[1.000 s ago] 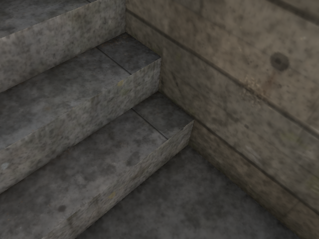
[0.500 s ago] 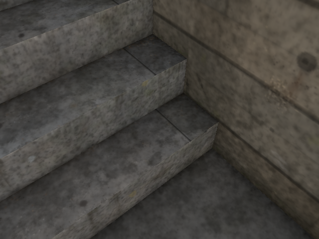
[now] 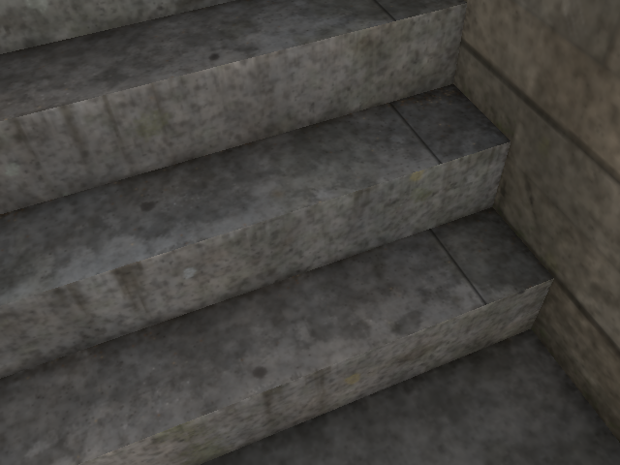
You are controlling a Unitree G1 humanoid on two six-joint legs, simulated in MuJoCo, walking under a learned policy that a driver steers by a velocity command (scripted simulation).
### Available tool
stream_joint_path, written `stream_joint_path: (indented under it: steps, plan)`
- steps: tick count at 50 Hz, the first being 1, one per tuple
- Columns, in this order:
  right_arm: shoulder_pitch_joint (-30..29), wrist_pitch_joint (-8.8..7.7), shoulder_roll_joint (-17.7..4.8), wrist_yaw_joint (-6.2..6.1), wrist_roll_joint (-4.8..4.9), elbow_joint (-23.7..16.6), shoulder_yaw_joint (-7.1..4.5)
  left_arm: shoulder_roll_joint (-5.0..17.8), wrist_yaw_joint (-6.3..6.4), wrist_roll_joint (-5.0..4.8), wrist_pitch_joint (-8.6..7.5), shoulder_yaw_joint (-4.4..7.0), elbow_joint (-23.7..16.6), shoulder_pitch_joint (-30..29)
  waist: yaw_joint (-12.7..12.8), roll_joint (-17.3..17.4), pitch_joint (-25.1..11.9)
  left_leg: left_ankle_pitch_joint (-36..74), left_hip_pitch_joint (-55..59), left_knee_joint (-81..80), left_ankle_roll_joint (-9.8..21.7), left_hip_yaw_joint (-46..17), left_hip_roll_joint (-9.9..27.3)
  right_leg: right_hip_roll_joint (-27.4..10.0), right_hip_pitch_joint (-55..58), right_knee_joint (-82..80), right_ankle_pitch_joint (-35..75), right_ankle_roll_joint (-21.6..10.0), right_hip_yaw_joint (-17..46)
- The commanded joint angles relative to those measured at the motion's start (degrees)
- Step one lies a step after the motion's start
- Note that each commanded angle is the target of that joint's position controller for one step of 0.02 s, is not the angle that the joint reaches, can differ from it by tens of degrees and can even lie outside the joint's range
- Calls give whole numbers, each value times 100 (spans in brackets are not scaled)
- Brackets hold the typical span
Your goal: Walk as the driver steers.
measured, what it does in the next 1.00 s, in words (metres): walks ahead, turning left: left foot, then right foot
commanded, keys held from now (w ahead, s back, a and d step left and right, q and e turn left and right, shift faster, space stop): w+q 0.64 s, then w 0.04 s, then w+e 0.32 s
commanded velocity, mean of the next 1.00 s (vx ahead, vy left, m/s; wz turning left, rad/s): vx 0.44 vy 0.00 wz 0.40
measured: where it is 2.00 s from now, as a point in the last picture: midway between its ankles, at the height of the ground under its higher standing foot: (243, 242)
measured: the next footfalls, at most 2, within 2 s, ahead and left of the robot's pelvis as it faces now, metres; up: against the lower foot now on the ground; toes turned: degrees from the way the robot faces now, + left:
left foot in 0.38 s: +0.20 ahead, +0.20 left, +0.00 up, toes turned +16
right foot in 0.80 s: +0.45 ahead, +0.12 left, +0.00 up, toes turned +25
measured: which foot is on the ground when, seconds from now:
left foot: up 0.00-0.36, down 0.38-0.80, up 0.82-1.00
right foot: down 0.00-0.40, up 0.42-0.78, down 0.80-1.00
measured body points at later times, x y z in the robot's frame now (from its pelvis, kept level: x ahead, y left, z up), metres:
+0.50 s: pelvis +0.16 +0.10 -0.01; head +0.20 +0.12 +0.44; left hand +0.16 +0.40 -0.12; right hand +0.40 -0.10 -0.09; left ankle +0.16 +0.19 -0.74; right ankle +0.11 -0.08 -0.64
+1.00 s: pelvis +0.37 +0.17 +0.00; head +0.40 +0.15 +0.45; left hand +0.27 +0.41 -0.11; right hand +0.64 +0.07 -0.08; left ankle +0.29 +0.27 -0.46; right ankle +0.41 +0.11 -0.74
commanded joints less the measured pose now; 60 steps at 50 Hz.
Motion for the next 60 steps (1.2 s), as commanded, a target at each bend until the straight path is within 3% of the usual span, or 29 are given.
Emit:
stream_joint_path:
  steps: [1, 6, 12, 16, 18, 19, 20, 21, 22, 24, 26, 29, 32, 35, 37, 39, 40, 41, 42, 43, 44, 45, 47, 49, 50, 52, 55, 59, 60]
  plan:
    - [-71, -174, -632, 90, -105, -375, -212, 726, 83, -91, -205, 168, -402, -333, -47, -926, 424, 603, -1623, 1402, -155, 160, 612, -1683, 660, -1934, -1616, -703, 1751]
    - [-433, -283, -349, 137, 60, -395, -144, 615, -77, -7, -314, 87, -104, 360, 299, -798, 541, 1431, -1691, 923, -204, 455, 789, -1484, 869, -2048, -430, -743, 606]
    - [-1128, -369, -85, 360, 66, -737, 31, 1030, -140, -102, -278, 145, 263, 620, 539, -899, 623, 1346, -1067, -833, -78, 1052, 1107, -1747, 1194, -1963, 547, -792, -95]
    - [-1011, -352, -200, 437, 39, -810, 51, 1312, -201, -180, -241, 227, 342, 516, 331, -1089, 516, 490, -31, -1456, 269, 1516, 935, -1861, 1130, -1402, 1953, -644, -482]
    - [-47, -352, -516, 412, 2, -546, -107, 1346, -155, -230, -178, 227, 300, 299, -327, -827, -143, 743, 1617, -2268, 615, 1889, 353, -1621, 963, 291, 4498, -419, -1070]
    - [919, -319, -897, 329, 1, -276, -299, 1197, -112, -130, -201, 162, 251, 442, -743, -379, -789, 995, 3444, -2257, 829, 1602, 315, -1398, -74, 1822, 4485, -188, -1270]
    - [1583, -308, -1629, 192, 33, -210, -447, 523, -149, 158, -316, -94, -239, 363, -757, 1305, -1206, 900, 5451, -2584, 1691, -1249, 1993, -593, -2810, 4195, 479, 287, -1282]
    - [1741, -410, -1411, 165, 3, -268, -336, 467, -217, 88, -556, -156, -323, 114, -829, 1292, -2082, 627, 5793, -3573, 2384, -3492, 2795, -54, -3718, 5294, -1519, 297, 81]
    - [1493, -490, -1151, 189, -26, -227, -235, 872, -300, -129, -674, -63, -518, -333, -834, 688, -1439, 514, 5397, -3663, 2136, -2747, 2623, -412, -4178, 5315, -939, 194, 382]
    - [583, -517, -810, 188, -18, -341, -107, 805, -237, 30, -695, -90, -514, -451, -293, -244, -549, 1738, 3589, -3681, 1689, -1419, 2172, -849, -3412, 4362, -79, 168, 250]
    - [108, -546, -669, 158, -78, -367, -15, 770, -229, 190, -551, -67, -499, -223, 120, -32, -285, 3038, 2484, -3899, 1605, -837, 1857, -842, -2614, 4016, 215, 314, 187]
    - [-221, -578, -750, 54, -2, -237, -19, 473, -209, 218, -428, -181, -623, -386, 303, 42, -97, 4284, 1386, -3823, 1484, 99, 1282, -391, -1841, 2839, 649, 546, -240]
    - [-18, -503, -809, -52, 57, -70, -51, 236, -158, 138, -430, -294, -938, -1255, -32, 317, -176, 3865, 1223, -3458, 1136, 174, 1010, 28, -1296, 1204, 1540, 555, -373]
    - [197, -483, -595, -78, 1, 109, 43, 526, -192, -1, -322, -228, -795, -713, 36, 780, -591, 2940, 2074, -3162, 1055, -653, 1778, -75, -1212, 1561, 855, 496, -113]
    - [-5, -454, -471, -61, -68, 117, 135, 464, -256, 121, -350, -211, -909, -659, 152, 832, -673, 4811, 2717, -2605, 1026, -709, 1894, -19, -1273, 1488, 363, 119, -482]
    - [-365, -409, -397, -65, -76, 26, 196, 515, -295, 197, -455, -117, -793, -196, 587, 454, -983, 7068, 3033, -1241, 777, -133, 1400, 70, -304, -58, 1772, -254, -709]
    - [-804, -448, -295, -45, -109, -101, 251, 518, -277, 230, -489, -59, -434, 810, 1061, 274, -1076, 6217, 2131, 86, 640, 7, 1011, -139, 979, -646, 2896, -458, -258]
    - [-522, -555, 341, 11, -370, -219, 453, 955, -259, 231, -475, -28, -183, 1255, 639, -1748, -930, 1, -12, 2612, 181, 485, 20, -1629, 2451, -543, 6771, -993, 1843]
    - [931, -629, 41, 107, -211, 194, 397, 1019, -251, 174, -452, 6, -174, 1089, -28, -1384, -1214, -949, -1006, 4017, -38, 16, -64, -2477, 2641, -625, 5871, -1971, 3352]
    - [839, -638, -449, 187, -170, 301, 279, 915, -177, 161, -286, 71, -313, 715, 24, -733, -837, -768, -1618, 4898, -169, 243, 232, -2386, 2288, -770, 3638, -2262, 3214]
    - [115, -644, -441, 212, -148, 23, 294, 742, -124, 107, -130, 46, -350, 690, 241, -357, -441, -665, -2255, 5485, -217, 572, 423, -2131, 1987, -983, 1933, -2097, 2851]
    - [-299, -624, -183, 214, -213, -175, 373, 595, -109, 95, -57, -35, -299, 735, 199, 69, -145, -571, -2658, 5899, -215, 698, 547, -1934, 1510, -1154, 868, -1867, 2710]
    - [-536, -546, 378, 273, -202, -446, 570, 210, -90, 76, 9, -205, -113, 858, -18, -9, 387, -250, -3019, 6080, -183, 828, 723, -1367, 447, -1350, -401, -1563, 2322]
    - [-994, -587, 851, 277, -250, -756, 817, 288, -66, 169, 54, -235, 39, 929, -25, -380, 557, -68, -3537, 6754, -348, 1213, 742, -1227, -44, -1296, 937, -1492, 2005]
    - [-937, -585, 1067, 244, -227, -772, 896, 288, -55, 177, 94, -230, 265, 1331, 79, -777, 184, -373, -4041, 8285, -402, 1333, 673, -1430, 327, -1290, 1262, -1668, 2227]
    - [-1063, -579, 1008, 218, -99, -1039, 983, 280, -39, 7, 148, -227, 412, 1479, 12, -622, 143, -381, -4914, 8343, -354, 1064, 1017, -1420, 663, -1157, 374, -1395, 2139]
    - [-1864, -650, 1255, 185, -142, -1485, 1164, 221, -24, -8, 212, -286, 535, 1723, 229, -570, 211, -34, -5419, 8132, -409, 1374, 1156, -1243, 522, -1210, 81, -1265, 2249]
    - [-2734, -740, 1362, 90, -251, -2068, 1290, 270, 187, -98, 354, -271, 719, 2185, 407, -896, -186, 820, -4005, 5385, -580, 1706, 1256, -1037, 6, -1805, 776, -1332, 2235]
    - [-2970, -742, 1561, 82, -312, -2307, 1415, 496, 312, -291, 430, -164, 706, 1968, 244, -1234, -349, -738, -2702, 3909, -439, 1929, 1205, -1080, -473, -2529, 1341, -1338, 2036]
Velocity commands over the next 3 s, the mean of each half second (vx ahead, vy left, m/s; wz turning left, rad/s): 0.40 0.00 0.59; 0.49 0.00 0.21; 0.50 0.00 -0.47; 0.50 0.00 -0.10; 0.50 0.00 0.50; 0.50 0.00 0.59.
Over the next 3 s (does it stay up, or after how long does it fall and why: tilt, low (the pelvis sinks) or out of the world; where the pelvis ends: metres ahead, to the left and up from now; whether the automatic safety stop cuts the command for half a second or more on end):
stays up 1.28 0.22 0.69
